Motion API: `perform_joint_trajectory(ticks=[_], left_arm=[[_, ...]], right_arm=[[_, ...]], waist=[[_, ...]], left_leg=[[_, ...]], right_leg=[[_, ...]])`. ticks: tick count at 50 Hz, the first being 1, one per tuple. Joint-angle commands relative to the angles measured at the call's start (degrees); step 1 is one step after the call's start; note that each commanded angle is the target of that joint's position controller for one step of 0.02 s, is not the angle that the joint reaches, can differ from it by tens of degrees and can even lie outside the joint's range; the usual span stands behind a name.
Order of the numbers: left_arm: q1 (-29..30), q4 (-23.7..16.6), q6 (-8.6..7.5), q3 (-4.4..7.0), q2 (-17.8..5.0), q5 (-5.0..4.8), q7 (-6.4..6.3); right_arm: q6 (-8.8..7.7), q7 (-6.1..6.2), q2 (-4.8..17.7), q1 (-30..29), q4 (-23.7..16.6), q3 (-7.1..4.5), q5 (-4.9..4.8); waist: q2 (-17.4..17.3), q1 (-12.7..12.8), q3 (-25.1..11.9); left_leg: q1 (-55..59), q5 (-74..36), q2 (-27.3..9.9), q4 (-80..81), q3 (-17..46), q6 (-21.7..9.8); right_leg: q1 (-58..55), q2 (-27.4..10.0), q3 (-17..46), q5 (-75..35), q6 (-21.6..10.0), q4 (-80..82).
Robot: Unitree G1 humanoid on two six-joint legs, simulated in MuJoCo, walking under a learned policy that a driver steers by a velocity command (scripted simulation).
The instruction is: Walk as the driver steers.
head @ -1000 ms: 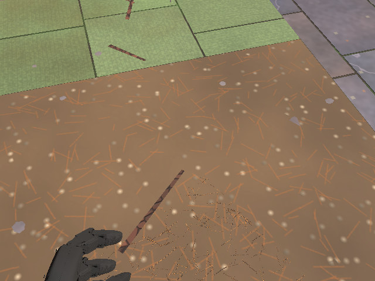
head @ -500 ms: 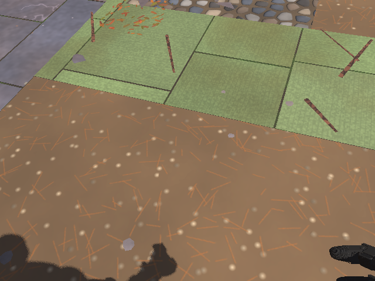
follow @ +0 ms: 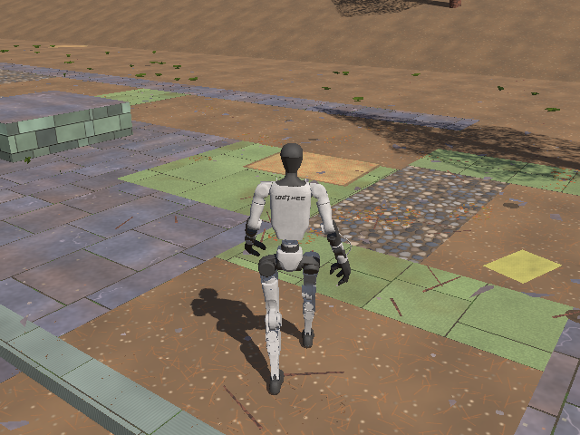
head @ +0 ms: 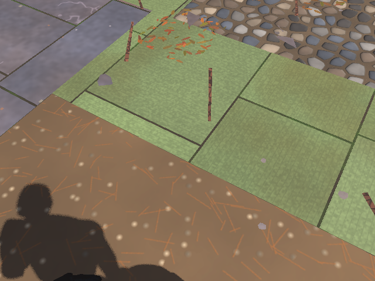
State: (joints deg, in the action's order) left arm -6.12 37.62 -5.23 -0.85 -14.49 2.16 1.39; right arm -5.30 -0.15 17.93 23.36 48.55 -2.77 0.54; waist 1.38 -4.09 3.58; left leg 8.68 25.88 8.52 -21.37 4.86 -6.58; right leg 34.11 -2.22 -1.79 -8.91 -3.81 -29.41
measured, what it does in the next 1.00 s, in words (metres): walks ahead, turning right: right foot, then left foot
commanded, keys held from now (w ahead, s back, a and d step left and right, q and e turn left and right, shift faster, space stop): e+shift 1.00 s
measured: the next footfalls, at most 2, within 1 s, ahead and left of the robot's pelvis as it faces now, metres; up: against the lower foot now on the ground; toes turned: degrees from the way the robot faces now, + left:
right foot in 0.02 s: +0.25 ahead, -0.10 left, +0.00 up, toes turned -2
left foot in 0.66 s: +0.33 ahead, +0.04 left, +0.00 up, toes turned -44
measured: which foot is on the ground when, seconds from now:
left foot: down 0.00-0.00, up 0.02-0.64, down 0.66-1.00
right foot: up 0.00-0.00, down 0.02-0.66, up 0.68-1.00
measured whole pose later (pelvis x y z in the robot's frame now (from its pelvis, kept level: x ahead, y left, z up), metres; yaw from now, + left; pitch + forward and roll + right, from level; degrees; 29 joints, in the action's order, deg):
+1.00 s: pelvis +0.23 +0.01 +0.03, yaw -52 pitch +0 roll -1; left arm -11.9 40.7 5.9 4.8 -20.0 0.4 3.8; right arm 0.8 2.1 15.2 11.2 38.7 -1.0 1.7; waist 2.9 0.3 4.6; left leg -11.0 12.6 -2.0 -23.8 -8.7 -2.5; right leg 27.0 -0.9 1.3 22.2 4.3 -58.9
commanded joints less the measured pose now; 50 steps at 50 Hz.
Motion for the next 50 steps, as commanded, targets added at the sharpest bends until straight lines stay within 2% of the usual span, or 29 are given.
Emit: perform_joint_trajectory(ticks=[1, 2, 3, 4, 5, 6, 7, 9, 12, 16, 19, 22, 26, 29, 31, 32, 33, 34, 35, 36, 37, 38, 40, 42, 45, 50], left_arm=[[-26.4, 6.8, -0.93, 4.42, -11.9, -0.28, -0.62], [-23.9, 5.9, -0.71, 5.7, -17.0, 0.93, -0.17], [-22.1, 4.0, 0.26, 6.46, -15.8, -1.67, 0.32], [-16.1, 2.3, 1.09, 6.53, -13.7, -2.48, -0.22], [-13.5, 2.5, 1.91, 5.65, -10.0, -2.85, -0.4], [-13.8, 3.1, 2.41, 5.26, -8.5, -3.0, -0.73], [-14.8, 4.2, 2.88, 5.07, -7.8, -3.22, -1.08], [-14.8, 4.6, 3.32, 5.51, -8.9, -2.4, -0.69], [-12.6, 3.5, 4.17, 6.57, -11.3, -1.61, -0.61], [-12.6, 2.3, 6.33, 7.49, -12.0, -2.15, -1.43], [-14.0, 2.2, 7.46, 8.14, -12.3, -2.24, -1.91], [-15.2, 2.4, 7.91, 8.7, -12.6, -1.94, -2.13], [-14.3, 2.0, 8.12, 9.1, -13.4, -1.34, -1.89], [-11.4, 1.1, 8.28, 9.2, -14.0, -0.98, -1.43], [-8.3, 0.3, 8.2, 8.99, -13.8, -1.2, -1.16], [-8.4, 0.4, 7.94, 8.62, -12.8, -1.66, -1.1], [-13.3, 0.9, 7.6, 7.73, -9.4, -2.13, -1.28], [-15.4, 0.4, 7.45, 7.69, -8.5, -2.45, -1.76], [-11.4, 0.2, 7.27, 8.9, -15.2, -0.41, -1.62], [-10.3, 0.2, 7.57, 9.17, -15.6, 0.05, -1.14], [-11.3, 1.0, 8.19, 8.89, -14.5, 0.08, -0.54], [-12.9, 1.8, 8.89, 8.63, -13.5, -0.39, 0.09], [-12.5, 1.8, 9.64, 8.21, -13.2, -1.38, 1.02], [-9.5, 0.9, 9.86, 7.58, -12.2, -1.73, 1.4], [-6.3, -0.2, 10.11, 6.9, -10.8, -1.7, 1.92], [-2.2, -2.5, 10.53, 6.06, -8.4, -1.89, 2.8]], right_arm=[[0.14, 1.59, 8.3, -3.6, -3.3, -2.31, 0.82], [0.79, 1.6, -0.1, 10.1, -4.1, -0.68, -1.66], [1.06, 2.02, 3.3, 9.4, -4.6, -0.25, 0.0], [1.28, 1.99, 4.6, 2.7, -6.0, -0.12, 0.34], [1.44, 1.69, 5.1, -3.1, -7.1, 0.15, 1.39], [2.07, 1.35, 4.7, -6.8, -8.5, 0.31, 1.89], [3.4, 1.1, 4.2, -7.0, -9.5, 0.48, 2.41], [5.58, 1.39, 2.9, -5.7, -9.9, 1.06, 2.38], [6.68, 1.96, 2.6, -7.3, -10.7, 1.34, 2.38], [7.84, 2.33, 3.8, -13.8, -12.4, 0.9, 1.86], [7.5, 2.33, 4.1, -17.5, -12.8, 0.71, 1.44], [6.42, 2.4, 4.2, -19.9, -12.8, 0.75, 0.97], [5.11, 2.37, 4.5, -20.9, -12.7, 0.88, 0.16], [4.42, 2.65, 5.3, -18.9, -12.2, 0.72, -0.57], [4.04, 3.36, 6.3, -15.7, -11.5, 0.34, -0.7], [3.78, 3.97, 7.2, -14.8, -11.1, 0.04, -0.53], [4.0, 4.52, 10.7, -16.2, -12.4, -0.68, -0.24], [4.64, 4.39, 14.2, -19.1, -15.1, -0.87, 0.06], [5.15, 3.99, 12.2, -18.8, -13.9, -0.8, 1.04], [5.42, 3.69, 8.9, -18.7, -13.5, -0.15, 0.69], [5.58, 3.33, 6.9, -19.7, -13.6, 0.35, 0.47], [5.83, 3.28, 6.5, -20.3, -14.3, 0.61, 0.63], [5.99, 3.28, 5.9, -18.6, -14.7, 0.81, 0.91], [5.94, 3.06, 6.3, -15.3, -14.1, 0.36, 1.08], [5.78, 2.86, 7.1, -11.5, -13.0, -0.52, 1.09], [5.36, 2.1, 7.5, -10.1, -12.5, -1.61, 1.36]], waist=[[-1.5, 13.7, -11.0], [17.3, 4.4, -21.5], [9.6, 6.2, -31.8], [4.6, 5.9, -26.1], [-1.2, 5.8, -18.0], [-2.7, 5.5, -13.2], [-2.1, 4.1, -10.5], [-1.4, 2.4, -9.7], [0.1, 1.7, -10.5], [3.2, 4.1, -8.8], [5.2, 6.4, -6.6], [6.0, 8.1, -5.5], [6.6, 8.4, -5.3], [7.1, 7.0, -5.4], [7.3, 4.6, -4.9], [4.1, 3.9, -5.0], [-4.3, 6.6, -8.4], [-11.3, 6.8, -9.8], [-7.7, 5.6, -6.7], [-6.9, 6.1, -5.5], [-6.5, 6.5, -4.3], [-7.9, 7.0, -4.3], [-8.6, 6.1, -4.1], [-9.2, 4.3, -3.6], [-10.6, 2.5, -3.9], [-10.6, 2.2, -4.9]], left_leg=[[-14.2, -46.1, -5.4, -35.1, -5.9, 3.4], [-35.7, 9.3, 2.5, -63.9, -6.0, 7.2], [-39.4, 4.8, 1.0, -69.1, -0.3, 7.1], [-41.8, -1.4, -2.7, -67.7, 0.9, 7.0], [-42.7, -3.4, -5.0, -62.8, -0.1, 6.8], [-43.5, -3.0, -6.2, -59.4, -0.2, 7.1], [-41.4, -3.5, -6.9, -55.7, -0.3, 7.5], [-38.2, -2.8, -7.2, -50.6, -0.5, 8.3], [-37.8, -5.4, -7.3, -45.7, -0.7, 9.2], [-41.7, -10.4, -7.5, -39.9, 1.3, 10.0], [-45.7, -11.4, -7.2, -35.2, 3.3, 10.0], [-46.6, -10.4, -6.2, -30.0, 4.4, 9.3], [-41.7, -7.5, -3.9, -23.0, 4.6, 7.7], [-32.6, -6.5, -2.3, -15.2, 4.5, 6.9], [-22.5, -9.5, -2.5, -4.5, 4.5, 6.7], [-15.7, -13.9, -5.3, 3.5, 5.4, 6.2], [-8.9, -8.1, -16.3, 7.8, 14.5, 3.8], [-8.4, -6.3, -30.0, 10.3, 27.7, -1.5], [-15.5, -14.3, -30.0, 9.9, 26.3, -5.3], [-17.5, -21.0, -27.0, 7.6, 19.3, -5.3], [-19.1, -25.1, -22.9, 6.2, 12.1, -4.0], [-19.2, -27.2, -20.5, 5.7, 7.7, -3.2], [-17.8, -32.9, -19.5, 4.5, 2.9, -3.5], [-14.0, -34.1, -19.9, 4.0, 0.8, -3.5], [-9.6, -36.8, -22.0, 3.3, -0.8, -3.9], [-10.0, -37.1, -25.5, 2.3, -5.6, -4.7]], right_leg=[[-34.4, -0.5, 3.5, -21.4, -2.7, 1.5], [-55.6, -19.5, 28.2, -58.5, -16.0, -7.6], [-58.5, -19.8, 38.5, -57.9, -18.4, -1.8], [-51.2, -17.0, 33.1, -42.6, -17.4, 1.8], [-42.3, -12.8, 28.0, -30.8, -14.8, 4.4], [-36.6, -10.1, 25.1, -26.6, -13.4, 6.5], [-30.9, -8.3, 24.2, -25.4, -12.2, 8.3], [-24.3, -6.4, 22.8, -23.5, -11.0, 9.6], [-18.8, -3.8, 22.9, -15.6, -9.2, 10.4], [-17.8, -1.0, 28.8, 12.8, -4.3, 13.2], [-22.3, -0.4, 34.0, 25.7, -3.1, 14.6], [-26.8, -0.3, 37.1, 25.4, -3.4, 13.6], [-27.7, 0.4, 39.9, 17.6, -4.4, 10.6], [-24.1, 1.4, 42.3, 13.1, -3.8, 9.5], [-18.7, 3.8, 43.3, 18.4, -1.0, 9.3], [-14.5, 6.9, 40.7, 29.2, 1.7, 6.7], [-10.5, 11.6, 32.7, 42.4, 4.6, -2.2], [-3.9, 17.7, 17.7, 45.7, 6.1, -19.0], [-1.9, 13.2, 13.3, 40.4, 7.0, -26.9], [-3.1, 10.1, 12.0, 36.8, 6.9, -31.7], [-3.6, 9.4, 10.8, 33.7, 6.7, -36.0], [-3.2, 9.1, 9.3, 32.1, 6.8, -40.1], [-1.7, 7.4, 6.7, 30.7, 7.4, -43.2], [0.7, 5.6, 5.1, 30.0, 8.1, -40.3], [1.9, 3.4, 3.3, 30.6, 8.8, -35.1], [-2.9, 0.6, 0.6, 31.8, 7.5, -26.0]])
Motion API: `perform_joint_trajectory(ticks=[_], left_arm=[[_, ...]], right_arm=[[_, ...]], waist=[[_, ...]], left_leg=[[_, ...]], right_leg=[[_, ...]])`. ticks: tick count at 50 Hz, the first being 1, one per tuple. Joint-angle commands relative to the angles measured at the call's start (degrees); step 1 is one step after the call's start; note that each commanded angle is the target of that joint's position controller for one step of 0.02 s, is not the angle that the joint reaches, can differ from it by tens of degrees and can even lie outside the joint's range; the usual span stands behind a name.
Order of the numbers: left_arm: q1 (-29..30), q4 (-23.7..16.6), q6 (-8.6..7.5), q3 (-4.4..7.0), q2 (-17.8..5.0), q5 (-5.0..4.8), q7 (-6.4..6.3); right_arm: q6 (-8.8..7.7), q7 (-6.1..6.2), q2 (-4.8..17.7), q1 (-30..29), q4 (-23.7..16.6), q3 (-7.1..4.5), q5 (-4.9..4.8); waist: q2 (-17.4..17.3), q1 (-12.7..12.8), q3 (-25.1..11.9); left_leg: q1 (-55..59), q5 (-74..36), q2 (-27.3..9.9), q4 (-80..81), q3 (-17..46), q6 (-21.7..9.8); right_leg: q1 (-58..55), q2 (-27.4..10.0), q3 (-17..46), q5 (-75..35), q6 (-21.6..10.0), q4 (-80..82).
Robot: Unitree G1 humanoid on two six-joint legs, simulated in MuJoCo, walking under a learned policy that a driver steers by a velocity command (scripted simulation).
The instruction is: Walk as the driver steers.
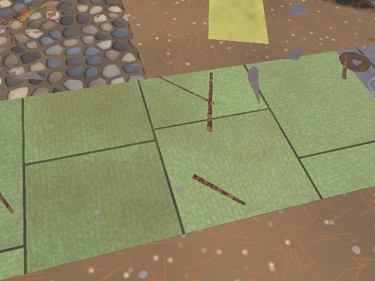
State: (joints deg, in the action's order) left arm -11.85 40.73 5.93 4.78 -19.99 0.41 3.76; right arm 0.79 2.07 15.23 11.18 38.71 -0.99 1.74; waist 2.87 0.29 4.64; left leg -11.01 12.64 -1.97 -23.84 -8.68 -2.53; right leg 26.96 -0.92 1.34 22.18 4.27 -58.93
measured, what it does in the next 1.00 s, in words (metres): steps on the spot, turning left: right foot, then left foot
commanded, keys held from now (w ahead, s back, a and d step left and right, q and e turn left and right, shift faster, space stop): e+shift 0.06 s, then shift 0.14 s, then q+shift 0.54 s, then w+q+shift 0.26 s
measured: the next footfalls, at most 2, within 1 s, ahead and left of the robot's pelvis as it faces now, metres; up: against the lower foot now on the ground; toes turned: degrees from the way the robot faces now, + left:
right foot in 0.18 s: +0.02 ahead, -0.12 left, +0.00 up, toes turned -11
left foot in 0.68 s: +0.01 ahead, +0.08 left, +0.00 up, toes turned +10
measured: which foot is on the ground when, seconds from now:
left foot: down 0.00-0.18, up 0.20-0.66, down 0.68-1.00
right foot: up 0.00-0.16, down 0.18-0.68, up 0.70-1.00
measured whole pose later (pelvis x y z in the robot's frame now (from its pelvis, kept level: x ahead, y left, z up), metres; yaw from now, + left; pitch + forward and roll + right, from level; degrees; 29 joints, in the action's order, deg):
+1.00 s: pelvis +0.04 +0.02 +0.00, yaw +23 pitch +3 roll -2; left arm -8.7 41.9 0.9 3.1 -19.1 2.6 1.6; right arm 0.5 -1.3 17.9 21.6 39.6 -4.2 0.5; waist 1.5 -2.3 -1.6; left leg -8.9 13.9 6.4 -20.9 11.1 -6.6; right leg 30.5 -1.5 3.6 13.2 5.3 -48.0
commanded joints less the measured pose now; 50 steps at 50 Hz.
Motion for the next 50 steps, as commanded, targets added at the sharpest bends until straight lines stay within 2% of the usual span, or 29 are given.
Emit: perform_joint_trajectory(ticks=[1, 5, 6, 7, 8, 9, 10, 11, 12, 13, 14, 15, 16, 17, 19, 24, 29, 32, 33, 34, 35, 36, 37, 38, 39, 40, 41, 44, 50], left_arm=[[4.4, -6.2, -0.56, 0.24, -2.4, -0.23, 0.59], [5.4, -7.6, -0.48, -0.11, -1.6, -0.56, 0.35], [4.8, -7.6, -0.57, -0.07, -1.6, -0.35, 0.13], [2.7, -6.9, -0.88, -0.02, -1.5, 0.12, -0.23], [-0.6, -5.7, -1.6, 0.14, -2.4, 0.96, -0.98], [-3.0, -5.2, -2.55, 1.2, -7.7, 1.85, -1.98], [-3.3, -6.2, -2.92, 2.9, -15.1, 0.45, -2.58], [-5.2, -5.5, -3.05, 1.84, -9.6, -0.2, -2.94], [-1.3, -5.3, -3.15, -0.31, -5.0, 0.2, -3.45], [4.2, -5.4, -3.24, -1.93, -0.9, 0.54, -3.95], [7.2, -5.3, -3.71, -2.86, 0.8, 0.46, -4.67], [7.8, -4.9, -4.15, -3.66, 2.3, 0.81, -5.12], [7.3, -4.5, -4.45, -3.7, 1.5, 1.19, -5.4], [6.6, -3.9, -4.45, -3.07, -0.6, 1.25, -5.63], [4.8, -3.0, -4.07, -2.22, -2.8, 0.82, -5.91], [3.6, -2.1, -4.13, -2.1, -1.6, 1.31, -6.33], [3.6, -1.4, -4.96, -1.17, -2.7, 1.52, -5.58], [4.0, -1.3, -5.12, -0.39, -4.0, 1.06, -4.82], [4.1, -1.1, -4.98, -0.1, -4.3, 0.56, -4.6], [2.3, -0.5, -4.92, 0.07, -3.8, 0.36, -4.26], [2.9, -3.9, -4.55, -1.11, 0.7, 0.85, -3.95], [9.0, -6.3, -3.61, -1.51, -0.1, 1.76, -4.48], [7.7, -5.7, -3.45, -1.59, -0.4, 1.44, -4.55], [6.4, -5.0, -4.07, -1.31, -1.6, 1.45, -4.07], [6.8, -4.7, -4.76, -0.71, -3.3, 1.91, -3.62], [6.4, -4.1, -4.91, -0.33, -4.5, 2.81, -3.11], [6.2, -3.6, -4.88, -0.24, -4.6, 3.09, -2.62], [7.3, -3.5, -5.51, -0.77, -2.7, 2.69, -1.98], [13.2, -5.2, -6.55, -1.39, -2.5, 1.77, -2.3]], right_arm=[[-0.83, -0.39, 10.3, 2.0, -2.7, -3.56, 0.21], [-1.03, -1.54, 11.4, 3.1, -2.1, -4.35, -0.21], [-0.9, -1.74, 11.8, 3.5, -1.7, -4.5, -0.63], [-0.59, -1.88, 11.9, 3.0, -1.5, -4.54, -1.33], [-0.17, -2.04, 11.5, 3.9, -0.9, -4.5, -1.87], [0.31, -2.37, 8.5, 7.1, -1.2, -3.73, -1.61], [1.09, -2.0, 4.7, 4.9, -5.5, -2.36, -0.35], [2.03, -1.39, 7.9, 2.3, -3.9, -3.0, 0.01], [2.36, -1.59, 6.5, 2.6, -2.9, -2.71, -1.21], [2.27, -1.9, 6.0, 4.5, -0.9, -2.52, -1.93], [2.46, -2.19, 6.6, 6.2, 0.7, -2.76, -1.24], [2.69, -2.52, 6.7, 9.0, 2.9, -2.76, -0.82], [2.85, -2.76, 7.1, 9.6, 3.6, -3.02, -1.13], [2.87, -2.98, 7.8, 9.4, 3.6, -3.41, -1.45], [2.96, -3.2, 8.0, 8.7, 3.3, -3.82, -1.53], [3.49, -3.79, 5.8, 4.8, 1.0, -3.74, -0.99], [3.5, -4.63, 4.4, 3.6, -1.7, -3.58, -1.49], [3.23, -4.91, 4.4, 4.1, -3.0, -3.89, -1.83], [2.82, -4.81, 4.3, 5.6, -2.9, -3.98, -1.53], [2.04, -4.15, 6.9, 8.7, -2.0, -4.75, -0.66], [1.14, -3.24, 16.7, 10.7, -2.7, -7.05, -0.76], [1.21, -3.11, 18.2, 15.3, -2.3, -7.97, -1.31], [1.52, -2.73, 16.4, 13.3, -2.4, -7.56, -1.6], [2.08, -2.47, 14.0, 10.0, -2.8, -6.98, -1.77], [2.66, -2.48, 11.9, 6.4, -3.5, -6.28, -1.8], [2.61, -2.55, 10.8, 4.8, -4.2, -5.82, -1.79], [2.2, -2.86, 10.6, 5.2, -4.3, -5.59, -1.64], [0.17, -3.22, 12.2, 8.7, -2.7, -6.04, -1.34], [-1.61, -3.15, 13.2, 10.8, -2.4, -6.14, -1.21]], waist=[[-12.2, -2.2, -6.1], [-14.0, -2.4, -7.7], [-14.3, -2.0, -8.0], [-13.0, -0.4, -8.4], [-8.7, 1.7, -9.2], [5.1, 1.9, -10.5], [16.5, 2.0, -9.8], [5.5, 5.1, -11.5], [5.5, 2.4, -9.2], [4.5, -0.5, -6.9], [6.4, -1.9, -5.9], [6.7, -2.2, -6.5], [5.8, -1.8, -6.1], [5.2, -1.3, -5.3], [4.2, -0.4, -4.1], [3.7, 0.9, -2.0], [4.4, 0.4, -4.7], [4.1, -0.6, -6.5], [2.3, -2.3, -7.0], [-4.5, -4.0, -7.9], [-22.0, -3.5, -6.6], [-16.6, -7.0, -8.5], [-11.6, -5.3, -7.4], [-8.2, -3.6, -6.7], [-8.0, -2.4, -4.8], [-10.2, -2.3, -4.0], [-10.2, -2.4, -4.1], [-6.7, -2.9, -3.6], [-9.8, -4.7, -1.7]], left_leg=[[8.6, -23.7, -15.4, 4.3, 6.5, -8.5], [5.7, -27.1, -16.1, -0.3, 3.1, -6.8], [5.5, -27.7, -16.5, -2.2, 3.1, -6.3], [3.8, -26.4, -16.0, -5.6, 1.9, -4.7], [-0.5, -21.6, -14.9, -11.1, -0.3, -1.6], [-12.8, -0.4, -10.1, -24.3, -3.6, 2.3], [-24.3, 24.6, -0.9, -32.6, -1.4, 5.4], [-22.7, 22.8, -3.0, -38.8, 5.5, 5.3], [-20.7, 18.9, -2.8, -38.8, 7.2, 4.7], [-17.2, 13.8, -3.7, -34.9, 8.4, 4.5], [-14.6, 10.1, -2.9, -33.1, 7.5, 4.5], [-10.8, 8.1, -1.4, -32.5, 7.9, 4.6], [-9.6, 8.2, 0.4, -32.3, 9.0, 4.6], [-10.8, 8.9, 1.3, -32.8, 9.0, 4.5], [-14.5, 10.3, 1.5, -34.3, 8.6, 4.4], [-18.0, 11.7, -0.4, -31.2, 7.0, 4.5], [-12.1, 13.7, -0.5, -22.7, 4.3, 2.5], [-7.2, 11.6, 0.5, -15.0, 2.5, 0.7], [-2.7, 6.1, 1.1, -8.4, 2.6, -0.2], [3.7, -1.1, -0.4, 0.0, 9.7, -1.9], [10.6, -22.9, -16.8, 4.5, 35.5, -8.5], [10.8, -31.3, -19.4, 4.6, 41.4, -16.5], [10.6, -25.8, -17.7, 4.5, 36.7, -17.0], [9.2, -2.7, -13.2, 7.1, 33.8, -15.0], [7.2, 16.6, -9.8, 10.7, 33.3, -12.5], [6.3, 23.7, -7.9, 13.1, 33.8, -11.8], [6.4, 25.3, -7.1, 14.3, 34.3, -11.6], [7.4, 22.2, -5.8, 14.3, 34.8, -11.4], [3.3, 18.4, -3.6, 12.4, 37.7, -12.1]], right_leg=[[2.0, -0.9, -3.3, 1.1, -1.1, 6.0], [-7.3, 1.3, -6.4, 3.4, -3.6, 16.7], [-9.2, 1.9, -6.4, 3.2, -4.4, 20.5], [-13.2, 2.7, -6.3, -0.7, -5.4, 27.5], [-20.3, 2.7, -4.3, -9.5, -6.3, 37.3], [-30.3, -8.9, 11.7, -17.7, -8.5, 43.4], [-28.1, -23.2, 27.2, -42.0, -18.3, 40.7], [-28.6, -21.5, 19.3, -45.7, -20.8, 38.4], [-24.7, -17.8, 13.1, -44.3, -19.6, 38.9], [-21.3, -13.6, 7.5, -39.1, -16.4, 40.7], [-20.1, -11.0, 4.0, -39.2, -14.6, 41.4], [-18.9, -9.9, 0.8, -41.1, -13.9, 41.7], [-18.5, -10.3, -0.7, -41.2, -13.6, 41.5], [-19.3, -11.1, -0.9, -40.5, -13.8, 41.1], [-21.6, -13.3, -0.2, -36.9, -14.9, 41.0], [-22.6, -16.2, -0.3, -26.1, -16.5, 41.7], [-21.9, -18.1, -3.5, -31.7, -16.0, 37.8], [-21.2, -18.7, -6.0, -31.2, -13.3, 33.1], [-18.6, -17.8, -8.5, -27.8, -10.8, 28.9], [-13.0, -14.3, -11.5, -18.4, -6.7, 19.3], [5.1, -3.5, -15.1, 10.0, -1.1, 3.4], [10.8, 1.7, -3.3, 18.4, -0.8, -5.7], [12.5, -0.1, 0.1, 14.2, -0.9, -9.2], [12.3, -1.9, 1.9, 7.1, -1.7, -6.8], [12.5, -2.6, 1.6, 2.1, -2.1, -3.1], [12.3, -2.0, 0.5, -1.1, -1.8, -2.3], [12.2, -1.4, 0.5, -3.1, -1.4, -1.9], [13.6, -0.8, 1.0, -7.0, -0.4, 3.5], [12.5, 0.6, 1.5, -10.1, 2.0, 15.2]])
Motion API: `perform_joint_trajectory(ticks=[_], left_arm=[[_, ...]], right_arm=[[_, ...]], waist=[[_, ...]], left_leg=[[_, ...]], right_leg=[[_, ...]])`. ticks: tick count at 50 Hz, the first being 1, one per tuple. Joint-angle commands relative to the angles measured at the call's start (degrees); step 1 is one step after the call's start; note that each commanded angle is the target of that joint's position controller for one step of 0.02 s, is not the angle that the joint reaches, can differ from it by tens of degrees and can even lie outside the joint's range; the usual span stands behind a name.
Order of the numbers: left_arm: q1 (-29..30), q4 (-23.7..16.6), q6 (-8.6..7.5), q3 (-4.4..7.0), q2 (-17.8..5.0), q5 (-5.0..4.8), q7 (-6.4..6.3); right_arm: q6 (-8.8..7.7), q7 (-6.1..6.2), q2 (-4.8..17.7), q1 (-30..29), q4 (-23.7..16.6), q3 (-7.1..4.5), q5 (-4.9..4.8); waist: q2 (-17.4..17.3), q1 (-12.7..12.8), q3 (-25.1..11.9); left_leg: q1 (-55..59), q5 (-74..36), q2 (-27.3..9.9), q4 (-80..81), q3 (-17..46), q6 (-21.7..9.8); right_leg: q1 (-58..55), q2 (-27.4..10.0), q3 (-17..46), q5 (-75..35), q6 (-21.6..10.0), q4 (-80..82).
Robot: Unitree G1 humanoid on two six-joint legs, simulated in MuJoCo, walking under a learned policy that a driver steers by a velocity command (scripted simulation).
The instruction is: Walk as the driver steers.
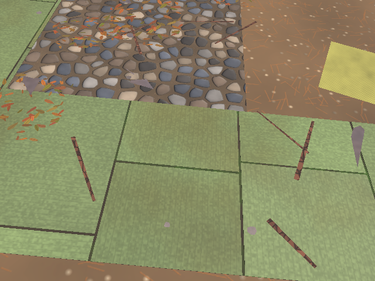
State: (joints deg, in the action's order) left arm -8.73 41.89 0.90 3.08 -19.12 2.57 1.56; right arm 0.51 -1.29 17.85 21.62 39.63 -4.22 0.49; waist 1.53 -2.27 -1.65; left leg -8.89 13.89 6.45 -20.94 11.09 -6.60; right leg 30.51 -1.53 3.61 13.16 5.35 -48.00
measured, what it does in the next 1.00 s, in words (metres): walks ahead: right foot, then left foot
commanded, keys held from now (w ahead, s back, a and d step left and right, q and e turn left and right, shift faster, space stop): w+q+shift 0.12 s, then w+shift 0.22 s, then w+e+shift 0.66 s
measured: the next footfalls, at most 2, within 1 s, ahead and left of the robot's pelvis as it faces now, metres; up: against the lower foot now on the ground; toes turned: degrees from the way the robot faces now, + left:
right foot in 0.18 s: +0.20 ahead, -0.14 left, +0.00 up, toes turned +14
left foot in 0.60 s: +0.52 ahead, +0.18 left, +0.00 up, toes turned +8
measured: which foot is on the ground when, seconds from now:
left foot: down 0.00-0.18, up 0.20-0.58, down 0.60-1.00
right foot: up 0.00-0.16, down 0.18-0.62, up 0.64-1.00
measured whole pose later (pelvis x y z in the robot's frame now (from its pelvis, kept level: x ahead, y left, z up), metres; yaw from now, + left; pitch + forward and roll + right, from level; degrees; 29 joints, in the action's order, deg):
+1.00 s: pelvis +0.71 +0.07 -0.04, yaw -10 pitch +1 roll +2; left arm 2.0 37.9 -0.7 1.7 -18.1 1.2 5.4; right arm -5.7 1.1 15.8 28.1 52.1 -2.0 1.4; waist 1.3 -3.2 2.8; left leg 15.6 25.6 1.0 -12.4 -17.9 2.4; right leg 42.7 -1.0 -9.4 -0.4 -9.2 -43.9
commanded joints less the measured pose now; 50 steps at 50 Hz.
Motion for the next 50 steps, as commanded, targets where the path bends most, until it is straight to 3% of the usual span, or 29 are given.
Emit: perform_joint_trajectory(ticks=[1, 5, 7, 9, 10, 11, 12, 13, 14, 16, 19, 22, 25, 27, 28, 29, 30, 31, 32, 33, 34, 35, 37, 39, 41, 42, 46, 48, 50], left_arm=[[11.3, -6.9, -1.75, 0.14, -3.3, -0.55, -0.11], [13.2, -8.9, -2.83, -0.19, -3.9, -1.65, -0.38], [7.2, -7.8, -3.55, 0.1, -4.7, -2.43, -1.01], [-7.1, -4.3, -4.86, 1.6, -8.2, -0.89, -2.43], [-15.6, -3.6, -5.57, 3.03, -13.7, 1.14, -3.11], [-15.0, -3.1, -5.27, 3.89, -16.6, 1.42, -2.79], [-9.8, -3.9, -5.07, 2.95, -11.2, 1.18, -2.16], [-8.9, -4.1, -5.13, 2.01, -7.1, 0.52, -1.75], [-9.1, -3.3, -5.4, 1.44, -5.3, 0.38, -1.52], [-12.1, -0.7, -6.45, 0.87, -4.2, -0.08, -1.54], [-16.6, 2.4, -7.64, 0.61, -3.4, -1.21, -1.05], [-16.7, 3.5, -7.74, 0.33, -2.4, -2.1, -0.86], [-17.5, 4.9, -7.8, 1.44, -6.5, -2.25, -1.07], [-18.0, 6.0, -7.63, 1.79, -8.5, -2.5, -0.88], [-18.6, 6.6, -7.62, 1.89, -9.4, -2.39, -0.86], [-17.7, 6.9, -7.43, 2.09, -10.3, -2.48, -0.91], [-16.4, 6.2, -7.59, 1.91, -9.3, -2.56, -0.77], [-19.1, 4.2, -7.71, 0.05, 0.0, -2.78, -0.81], [-19.5, 2.0, -7.04, 0.16, -0.9, -4.44, -0.75], [-14.8, 1.9, -6.08, 0.84, -3.4, -3.56, -0.87], [-12.3, 1.9, -5.56, 0.61, -2.6, -2.7, -0.29], [-11.7, 2.4, -4.89, 0.54, -1.6, -2.28, 0.3], [-12.0, 2.6, -2.91, 0.34, 0.6, -1.13, 1.24], [-7.3, 0.6, -1.47, 0.06, 1.9, -0.87, 1.92], [-2.8, -0.9, -0.95, -0.13, 1.9, -0.92, 2.56], [-0.8, -3.0, -1.05, -0.75, 2.9, -1.05, 2.96], [8.6, -6.1, -1.5, -1.67, 1.4, -1.08, 4.33], [8.7, -5.9, -1.73, -1.59, 0.3, -1.4, 4.43], [-1.3, -3.3, -1.64, -0.63, -2.8, -1.64, 3.53]], right_arm=[[-1.52, 0.13, 10.8, 0.3, -3.4, -2.97, 0.04], [-2.3, -0.27, 11.5, -2.6, -4.4, -3.16, -0.05], [-2.74, -0.27, 11.0, -6.6, -5.1, -2.88, 0.06], [-3.98, -0.29, 7.6, -6.5, -4.0, -1.51, -0.12], [-5.02, -0.28, 2.4, -5.2, -4.5, 0.11, -1.34], [-4.99, 0.16, 1.4, -5.0, -6.5, 0.87, -1.75], [-4.07, 0.75, 4.1, -5.8, -4.5, 0.85, -0.58], [-3.91, 0.05, 5.4, -7.8, -3.9, 0.64, 0.96], [-3.92, -0.94, 5.3, -9.0, -3.8, 0.67, 1.72], [-3.57, -2.26, 4.4, -11.1, -4.3, 1.08, 2.51], [-3.47, -2.74, 3.4, -16.2, -6.3, 1.83, 2.58], [-4.0, -3.28, 2.9, -25.4, -10.0, 3.28, 3.01], [-4.61, -3.88, 0.8, -28.5, -11.2, 4.65, 1.84], [-4.7, -2.6, 3.0, -24.9, -9.8, 3.81, 1.79], [-4.77, -1.57, 5.0, -19.1, -8.0, 2.85, 1.85], [-4.9, -0.47, 6.7, -8.7, -4.6, 1.85, 1.95], [-5.08, 0.94, 9.7, 1.1, -2.1, 0.44, 2.76], [-5.56, 1.88, 14.1, 8.3, -1.2, -0.85, 4.82], [-4.98, 1.72, 14.7, 6.9, -2.0, -0.91, 3.95], [-4.71, 1.74, 10.6, 0.1, -1.8, -0.37, 3.28], [-4.96, 1.61, 6.6, -3.3, -1.7, 0.46, 2.73], [-5.25, 1.49, 4.9, -4.7, -1.0, 0.79, 2.78], [-6.18, 1.52, 2.8, -4.3, 1.0, 1.31, 1.73], [-7.32, 1.12, 1.3, -3.5, 3.1, 1.52, 0.44], [-7.83, 0.93, -0.5, -3.6, 4.4, 1.9, 0.33], [-8.29, 0.86, 0.7, -3.5, 4.7, 1.73, 0.54], [-8.49, 1.8, 3.0, -2.1, 6.8, 1.29, 0.74], [-8.07, 2.51, 6.5, 1.1, 7.4, 0.7, 0.7], [-6.26, 3.58, 10.8, -0.3, 6.6, -0.41, 1.24]], waist=[[-8.5, -2.5, 4.7], [-8.9, -2.1, 4.8], [-8.8, 1.7, 3.8], [-2.9, 8.6, -1.7], [10.4, 11.7, -8.6], [18.5, 8.8, -9.7], [7.5, 6.3, -3.0], [1.6, 6.0, -0.8], [0.7, 5.4, 0.6], [4.2, 5.3, 3.3], [4.3, 5.1, 6.3], [3.4, 5.2, 8.8], [4.8, 5.1, 8.3], [4.7, 2.7, 5.1], [4.6, -0.3, 0.5], [3.6, -5.7, -5.2], [2.3, -10.6, -10.4], [-11.3, -9.1, -19.3], [-16.1, -7.2, -23.4], [-10.8, -4.6, -11.5], [-7.1, -3.2, -4.4], [-6.1, -1.3, -0.8], [-8.2, 1.7, 2.9], [-7.3, 2.7, 6.3], [-5.8, 3.3, 7.7], [-8.2, 4.1, 8.4], [-2.4, 3.8, 11.4], [-3.6, 4.3, 8.2], [-7.1, 10.5, 1.2]], left_leg=[[0.3, 16.4, -11.8, 8.8, 18.6, -8.0], [-4.5, 14.8, -11.5, 6.7, 22.5, -7.4], [-11.0, 12.5, -11.1, 5.5, 22.5, -5.6], [-19.4, 5.5, -6.5, -9.1, 16.3, -2.8], [-26.3, 8.8, 0.5, -29.1, 5.8, -0.3], [-36.5, 14.3, 3.4, -42.3, 0.3, 0.7], [-39.2, 8.3, -1.9, -49.6, -0.7, 0.4], [-38.6, 4.3, -3.4, -50.0, -1.4, 0.6], [-37.8, 1.9, -5.0, -48.3, -1.4, 0.8], [-37.8, 0.3, -6.0, -45.8, -1.3, 1.6], [-42.5, -2.0, -5.7, -43.1, -1.8, 2.7], [-38.6, -7.2, -9.4, -29.7, -10.5, 5.1], [-21.1, -9.4, -7.1, -18.6, -14.3, 4.7], [-12.4, -7.6, -4.6, -15.1, -14.4, 3.5], [-4.8, -4.5, -3.0, -14.2, -14.1, 2.8], [8.1, -4.2, -2.3, -11.9, -13.9, 2.3], [23.5, -0.5, -8.5, -13.0, -9.2, 1.8], [36.0, 25.6, -26.9, -8.4, 13.1, 0.1], [32.1, 38.0, -34.0, 4.7, 36.3, -1.8], [23.7, 36.6, -30.4, 6.2, 29.5, -1.5], [15.9, 25.8, -28.3, 5.9, 19.7, -1.3], [10.2, 16.7, -26.0, 7.3, 12.9, -0.7], [3.3, 9.5, -23.9, 10.1, 3.5, 0.0], [2.4, 1.1, -22.6, 12.7, -4.1, 1.1], [1.8, -7.9, -18.7, 14.3, -13.8, 3.0], [0.0, -12.8, -19.7, 14.5, -16.3, 2.7], [2.1, -32.2, -16.7, 16.6, -26.8, 4.6], [8.0, -59.4, -17.6, 10.4, -28.0, 5.9], [12.5, -77.5, -19.8, -4.8, -27.3, 6.3]], right_leg=[[7.9, 1.6, -0.6, -1.1, 1.0, 6.2], [-1.0, 2.5, 0.6, -0.6, -0.8, 13.8], [-14.7, 2.4, -0.1, -1.9, -2.6, 18.0], [-36.1, -0.2, 0.7, 1.4, -5.2, 20.7], [-47.2, -13.5, 18.8, 23.0, -8.3, 28.5], [-46.4, -21.6, 45.4, 40.5, -11.9, 38.0], [-40.2, -21.6, 42.2, 38.5, -12.7, 36.3], [-36.4, -18.3, 33.9, 32.4, -12.3, 34.5], [-33.7, -15.1, 26.4, 26.8, -11.7, 34.9], [-30.6, -11.6, 19.3, 21.7, -11.7, 37.7], [-30.6, -10.5, 16.0, 12.5, -14.3, 39.9], [-25.3, -8.0, 11.6, 0.6, -16.4, 43.9], [-18.5, -8.2, 8.1, -18.1, -15.8, 46.1], [-21.8, -9.0, 6.6, -36.3, -15.0, 39.9], [-23.5, -8.6, 5.2, -47.4, -14.1, 31.3], [-20.5, -6.9, 3.9, -49.3, -13.1, 18.1], [-9.3, -3.9, 3.6, -37.3, -12.4, 2.7], [3.8, 1.8, 1.3, 5.5, -12.0, -19.4], [9.9, 3.7, 2.7, 12.0, -12.8, -29.8], [14.5, 0.0, 2.0, 5.7, -12.9, -31.6], [14.5, -2.2, 1.1, 2.1, -12.5, -29.1], [12.7, -3.6, 0.9, 1.3, -11.8, -27.4], [10.7, -5.5, 0.6, 1.4, -10.5, -26.0], [14.4, -6.4, -0.1, -0.9, -10.1, -25.3], [15.8, -5.4, -2.3, -6.7, -10.1, -23.1], [15.0, -6.0, -3.0, -10.2, -10.3, -19.5], [7.8, -2.3, -11.3, -17.5, -13.0, -0.6], [0.4, 2.7, -16.0, -17.3, -14.9, 3.9], [-10.1, 6.4, -16.0, -10.9, -16.7, 4.7]])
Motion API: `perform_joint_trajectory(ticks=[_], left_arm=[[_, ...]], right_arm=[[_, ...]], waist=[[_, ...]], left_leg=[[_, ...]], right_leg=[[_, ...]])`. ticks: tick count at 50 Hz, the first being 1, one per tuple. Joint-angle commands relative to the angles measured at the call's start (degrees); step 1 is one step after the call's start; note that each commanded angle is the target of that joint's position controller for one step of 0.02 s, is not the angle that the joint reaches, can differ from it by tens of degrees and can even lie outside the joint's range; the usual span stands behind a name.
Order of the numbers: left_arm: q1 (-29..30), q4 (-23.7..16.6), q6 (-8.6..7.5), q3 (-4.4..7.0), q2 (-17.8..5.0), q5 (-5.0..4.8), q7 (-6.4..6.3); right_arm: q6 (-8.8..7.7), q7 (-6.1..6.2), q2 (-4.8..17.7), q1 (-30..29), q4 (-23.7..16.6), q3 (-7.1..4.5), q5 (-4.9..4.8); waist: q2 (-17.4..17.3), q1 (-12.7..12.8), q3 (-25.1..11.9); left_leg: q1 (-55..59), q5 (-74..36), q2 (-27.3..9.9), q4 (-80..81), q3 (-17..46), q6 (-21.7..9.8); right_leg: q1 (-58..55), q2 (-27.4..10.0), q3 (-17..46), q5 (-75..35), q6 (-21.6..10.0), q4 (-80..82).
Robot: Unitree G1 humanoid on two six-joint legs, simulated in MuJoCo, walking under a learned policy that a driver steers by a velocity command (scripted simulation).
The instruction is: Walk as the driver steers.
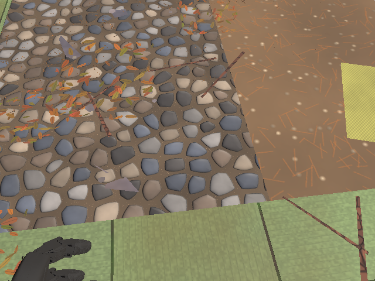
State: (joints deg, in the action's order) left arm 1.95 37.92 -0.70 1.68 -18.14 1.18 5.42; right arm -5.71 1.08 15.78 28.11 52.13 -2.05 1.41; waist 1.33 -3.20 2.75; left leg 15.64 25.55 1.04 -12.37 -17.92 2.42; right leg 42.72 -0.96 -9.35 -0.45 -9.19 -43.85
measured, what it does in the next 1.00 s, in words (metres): walks ahead, turning right: right foot, then left foot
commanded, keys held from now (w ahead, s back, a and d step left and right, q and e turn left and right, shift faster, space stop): w+e+shift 0.46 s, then w+q+shift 0.54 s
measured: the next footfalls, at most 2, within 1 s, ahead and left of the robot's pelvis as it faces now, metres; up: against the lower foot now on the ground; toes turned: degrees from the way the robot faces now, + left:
right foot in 0.06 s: +0.24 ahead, -0.03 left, +0.00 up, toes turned -8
left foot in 0.48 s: +0.69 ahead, +0.04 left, +0.00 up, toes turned -32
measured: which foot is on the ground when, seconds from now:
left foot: down 0.00-0.06, up 0.08-0.46, down 0.48-0.86, up 0.88-1.00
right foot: up 0.00-0.04, down 0.06-0.48, up 0.50-0.84, down 0.86-1.00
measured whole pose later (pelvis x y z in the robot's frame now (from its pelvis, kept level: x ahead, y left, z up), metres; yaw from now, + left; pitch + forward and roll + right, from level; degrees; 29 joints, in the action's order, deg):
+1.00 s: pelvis +0.85 -0.21 +0.03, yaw -17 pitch +2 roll -1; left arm -13.4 41.3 -4.8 0.7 -15.0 2.8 -0.3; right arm -1.6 -2.2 18.1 20.4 46.3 -3.8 0.8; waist -2.4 -1.7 -1.5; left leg -27.7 16.8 -1.2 -70.6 0.7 -4.6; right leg 13.7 -0.9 -4.7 16.9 -0.3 -28.8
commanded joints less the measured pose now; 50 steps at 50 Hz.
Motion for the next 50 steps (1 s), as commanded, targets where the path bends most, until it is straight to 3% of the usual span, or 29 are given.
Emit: perform_joint_trajectory(ticks=[1, 2, 3, 4, 5, 6, 7, 10, 13, 16, 20, 22, 23, 24, 25, 26, 27, 28, 30, 33, 35, 39, 40, 42, 43, 44, 45, 47, 50], left_arm=[[-22.8, 3.6, -0.02, 2.01, -6.2, -0.24, -1.01], [-34.6, 7.6, -0.22, 3.74, -8.9, -0.24, -2.28], [-32.5, 7.9, 0.64, 5.81, -11.7, -2.0, -3.85], [-25.0, 5.0, 1.36, 6.4, -18.8, 0.64, -3.84], [-26.5, 2.9, 1.63, 7.01, -18.3, 0.33, -4.3], [-25.4, 4.0, 1.17, 6.32, -14.3, 0.13, -5.02], [-23.6, 5.1, 0.4, 5.53, -11.5, -0.05, -5.27], [-20.1, 4.8, -2.31, 3.96, -8.3, -0.54, -5.61], [-20.8, 4.7, -3.8, 4.18, -8.8, -0.79, -5.1], [-23.4, 5.2, -3.94, 4.91, -9.5, -1.19, -4.5], [-24.8, 5.6, -3.65, 5.58, -10.9, -1.4, -4.96], [-22.9, 5.3, -3.59, 6.15, -14.0, -0.65, -4.97], [-19.6, 4.7, -3.99, 6.08, -14.2, -0.34, -4.62], [-18.9, 3.7, -4.91, 3.93, -6.5, 0.34, -4.83], [-28.2, 0.9, -5.21, 1.55, 1.0, -2.51, -4.37], [-27.0, 3.8, -4.41, 1.06, -3.1, -0.61, -4.89], [-20.8, 3.5, -3.94, 1.53, -5.3, 0.62, -4.34], [-16.4, 2.3, -3.94, 1.44, -5.3, 1.34, -3.74], [-12.1, -0.7, -3.45, 0.55, -3.0, 2.63, -2.69], [-7.2, -4.5, -3.14, -0.92, -2.0, 3.61, -2.32], [-2.3, -7.1, -3.64, -2.21, -1.5, 2.48, -1.49], [-3.3, -6.0, -3.66, -1.58, -4.0, 0.67, -1.78], [-5.0, -5.2, -3.71, -0.95, -5.1, 0.9, -2.53], [-17.8, -1.3, -4.23, 0.93, -7.8, 2.33, -4.52], [-28.1, -0.9, -4.54, 2.44, -12.0, 3.49, -5.88], [-28.8, -1.1, -3.95, 3.09, -15.4, 4.27, -6.51], [-24.0, -1.3, -3.5, 2.97, -12.2, 2.72, -6.75], [-19.1, -0.5, -4.15, 1.54, -4.9, 1.74, -6.13], [-20.1, 2.6, -5.62, 1.07, -2.2, 0.53, -5.82]], right_arm=[[1.05, 1.48, 14.2, -9.6, -6.9, -3.05, 0.71], [1.91, 1.04, 14.3, -11.7, -7.9, -3.18, 1.09], [1.78, -0.22, 10.4, -13.5, -7.9, -2.71, 1.02], [0.49, -0.78, 4.3, -6.3, -14.1, -0.6, 0.87], [-1.16, -0.65, 7.1, -11.2, -16.8, -0.24, 0.66], [-2.14, -0.71, 8.3, -14.4, -16.8, -0.06, 0.74], [-2.06, -0.71, 8.2, -16.0, -17.0, 0.07, 1.03], [1.68, -0.8, 6.6, -14.5, -16.0, 0.85, 3.27], [2.61, -1.66, 4.3, -24.1, -20.4, 1.88, 2.46], [2.25, -2.34, 2.8, -30.5, -22.4, 2.68, 0.66], [1.74, -1.93, 5.8, -30.9, -23.0, 1.81, 0.1], [1.37, -0.71, 10.6, -19.0, -19.8, -0.36, -0.21], [1.16, 0.33, 12.9, -6.7, -17.0, -1.61, -0.13], [0.85, 1.6, 16.5, 6.6, -14.4, -3.07, 1.49], [0.82, 1.1, 20.9, 0.9, -14.5, -3.78, 3.07], [1.25, 0.16, 15.2, -5.7, -15.1, -3.78, 2.21], [1.32, -0.44, 10.1, -8.8, -15.1, -2.78, 1.46], [1.31, -0.92, 8.0, -8.8, -13.5, -2.36, 1.31], [0.68, -1.24, 6.4, -5.8, -9.3, -1.58, 0.88], [0.02, -1.47, 6.6, -3.5, -7.1, -1.65, -0.73], [0.08, -1.27, 8.4, -6.2, -7.9, -2.49, -0.47], [-0.09, -2.59, 12.7, -5.9, -8.1, -3.94, -1.49], [-0.06, -2.72, 12.7, -4.7, -7.6, -3.89, -1.66], [-0.01, -2.9, 12.9, -3.2, -6.8, -3.98, -1.95], [-0.42, -2.71, 8.9, -4.1, -8.2, -2.92, -2.16], [0.11, -2.23, 2.4, -0.1, -10.5, -1.49, -3.56], [1.2, -1.88, 5.6, -2.6, -10.8, -1.8, -2.38], [2.46, -2.78, 5.9, -8.4, -10.4, -2.03, -0.82], [4.78, -4.21, 2.9, -11.4, -11.4, -1.64, 0.18]], waist=[[-7.8, 16.8, -8.4], [-5.9, 21.1, -13.1], [5.2, 18.8, -9.9], [14.3, 6.6, -13.6], [5.3, 11.3, -20.7], [-2.2, 9.3, -9.9], [-6.2, 5.8, -3.9], [-7.6, 0.3, 1.1], [-5.1, 2.1, 4.0], [-1.5, 6.1, 2.4], [1.1, 6.9, -0.9], [0.6, 0.6, -8.9], [-0.1, -6.8, -14.2], [-7.8, -10.8, -21.5], [-29.4, -0.7, -27.1], [-18.6, -0.7, -19.0], [-9.1, -1.0, -11.6], [-3.3, -0.7, -7.0], [-5.7, 1.6, -2.7], [-6.8, 3.2, 0.2], [-6.1, 4.0, 1.5], [-5.4, 5.0, 0.4], [-4.1, 5.8, -1.1], [-0.5, 11.9, -10.0], [5.2, 16.3, -17.2], [14.5, 12.0, -21.6], [10.8, 10.1, -15.6], [2.8, 7.5, -4.6], [4.7, 4.3, 0.7]], left_leg=[[-14.3, -91.6, -15.7, -26.8, 3.0, -3.5], [-21.7, -80.6, -14.8, -45.2, 4.3, -4.5], [-37.0, -24.7, -3.3, -68.9, 5.1, -3.3], [-59.9, 3.6, 1.8, -87.2, 12.2, -0.3], [-66.6, 0.0, 0.7, -87.5, 22.9, -1.0], [-68.0, -3.7, -2.9, -79.5, 23.9, -1.6], [-64.0, -5.6, -5.5, -71.8, 23.7, -1.5], [-53.1, -3.6, -8.7, -60.9, 22.8, 1.0], [-48.9, -12.9, -9.0, -44.6, 19.2, 2.6], [-43.1, -29.0, -5.9, -29.3, 18.0, 1.5], [-36.5, -29.2, -2.6, -18.5, 19.5, -0.4], [-22.7, -18.8, 0.3, -18.4, 19.5, -1.5], [-9.1, -14.8, -1.8, -19.3, 19.7, -2.3], [2.7, 4.6, -13.4, -19.0, 30.6, -4.0], [9.4, 16.8, -27.4, -3.3, 68.6, -11.2], [2.4, 26.8, -24.7, -0.3, 73.1, -14.1], [-4.8, 21.1, -21.3, -1.6, 62.3, -14.3], [-12.2, 10.8, -18.2, -1.9, 54.2, -13.9], [-19.6, -0.1, -13.5, -1.7, 45.3, -13.3], [-23.3, -9.3, -12.0, 1.6, 43.0, -15.5], [-32.4, -11.1, -9.5, 4.9, 37.8, -14.7], [-39.4, -22.5, -10.2, 6.2, 35.1, -12.8], [-36.5, -29.3, -9.7, 1.3, 34.2, -11.8], [-38.5, -38.8, -4.0, -23.2, 29.5, -9.7], [-46.7, -23.9, -0.7, -42.5, 26.3, -8.5], [-57.9, 2.3, 2.3, -59.0, 23.2, -8.1], [-63.1, -3.5, -0.6, -64.6, 22.8, -8.7], [-63.2, -9.3, -4.9, -62.1, 22.1, -8.1], [-62.1, -10.4, -7.8, -59.2, 21.8, -6.7]], right_leg=[[-33.3, 6.9, -1.1, 6.1, -3.8, 0.6], [-47.7, 7.4, 3.0, 9.4, -5.5, 5.0], [-55.5, 3.9, 11.1, 13.7, -7.0, 9.1], [-66.6, -9.5, 40.9, 5.1, -17.1, 11.7], [-69.4, -13.9, 55.5, 22.7, -21.4, 24.6], [-58.8, -13.8, 55.2, 28.4, -17.7, 31.1], [-48.6, -11.5, 50.1, 25.1, -14.7, 31.9], [-28.5, -4.0, 37.5, 13.9, -12.2, 32.5], [-19.4, 0.7, 31.8, 8.6, -10.7, 35.1], [-21.9, 2.8, 30.2, -1.2, -6.8, 33.6], [-32.6, 0.3, 33.2, -13.4, -3.2, 27.2], [-35.7, 1.0, 32.9, -26.9, -0.5, 11.9], [-29.8, 3.1, 30.9, -25.0, 0.7, -2.3], [-21.9, 5.8, 25.7, -2.5, 0.7, -22.3], [-6.2, 12.1, 19.7, 28.5, 3.4, -36.0], [0.9, 6.5, 18.7, 22.9, 2.1, -38.8], [1.3, 4.0, 17.5, 18.6, 2.4, -36.9], [-0.4, 2.8, 17.4, 17.2, 2.9, -32.9], [-2.1, 1.0, 17.5, 19.5, 3.8, -26.3], [0.2, -2.1, 13.8, 19.8, 6.8, -16.6], [-8.7, -2.5, 12.1, 12.5, 8.4, -2.9], [-30.6, 0.8, 8.9, 4.4, 8.7, 7.1], [-33.5, 1.5, 8.8, 5.4, 8.3, 9.6], [-50.8, 1.2, 9.1, 10.8, 6.8, 11.6], [-61.5, -12.6, 23.8, 30.1, 4.8, 15.5], [-64.7, -26.6, 50.4, 50.2, 1.8, 27.2], [-57.9, -25.2, 55.4, 52.7, -0.1, 30.8], [-46.9, -19.5, 36.1, 33.2, 0.7, 30.1], [-40.0, -15.8, 21.5, 15.8, 2.8, 33.1]])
